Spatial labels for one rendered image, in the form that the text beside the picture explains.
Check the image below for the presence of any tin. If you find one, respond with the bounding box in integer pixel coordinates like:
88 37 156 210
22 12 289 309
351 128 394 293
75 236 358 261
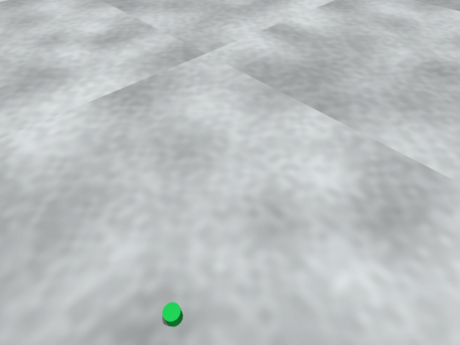
162 303 183 327

